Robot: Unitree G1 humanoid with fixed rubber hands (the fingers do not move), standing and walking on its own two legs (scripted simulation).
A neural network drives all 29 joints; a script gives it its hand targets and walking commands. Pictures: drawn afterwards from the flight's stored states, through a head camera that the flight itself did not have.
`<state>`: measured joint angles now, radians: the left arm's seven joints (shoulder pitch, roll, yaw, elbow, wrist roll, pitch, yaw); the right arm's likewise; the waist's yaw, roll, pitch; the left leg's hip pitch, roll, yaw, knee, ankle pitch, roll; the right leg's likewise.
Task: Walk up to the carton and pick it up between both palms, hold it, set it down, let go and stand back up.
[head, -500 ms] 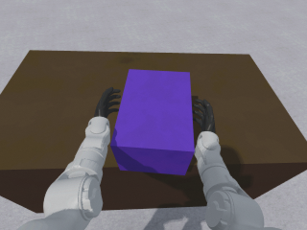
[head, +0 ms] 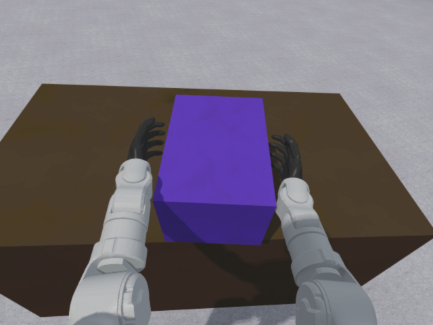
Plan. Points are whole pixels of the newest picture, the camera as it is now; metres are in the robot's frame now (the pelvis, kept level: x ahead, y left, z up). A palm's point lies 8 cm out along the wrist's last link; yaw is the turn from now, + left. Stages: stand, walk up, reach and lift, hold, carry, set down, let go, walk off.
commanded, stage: reach and lift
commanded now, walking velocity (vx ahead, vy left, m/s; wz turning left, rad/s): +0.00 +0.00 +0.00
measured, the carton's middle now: (216, 166) +0.43 -0.02 +0.04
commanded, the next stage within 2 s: hold in 1.56 s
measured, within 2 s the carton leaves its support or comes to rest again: neither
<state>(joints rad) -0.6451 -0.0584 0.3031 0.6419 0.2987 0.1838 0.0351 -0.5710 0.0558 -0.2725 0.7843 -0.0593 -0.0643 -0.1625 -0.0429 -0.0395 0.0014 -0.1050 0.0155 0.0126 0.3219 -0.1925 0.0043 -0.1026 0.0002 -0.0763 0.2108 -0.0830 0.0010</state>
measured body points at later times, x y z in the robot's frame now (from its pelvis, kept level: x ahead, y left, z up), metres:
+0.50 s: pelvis -0.02 +0.00 +0.00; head -0.04 +0.03 +0.45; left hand +0.37 +0.14 +0.14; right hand +0.35 -0.16 +0.12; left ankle -0.01 +0.11 -0.75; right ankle +0.02 -0.12 -0.75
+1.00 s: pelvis -0.02 -0.01 +0.00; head -0.04 +0.02 +0.45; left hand +0.37 +0.14 +0.15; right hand +0.35 -0.16 +0.13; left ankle -0.01 +0.11 -0.75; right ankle +0.02 -0.12 -0.75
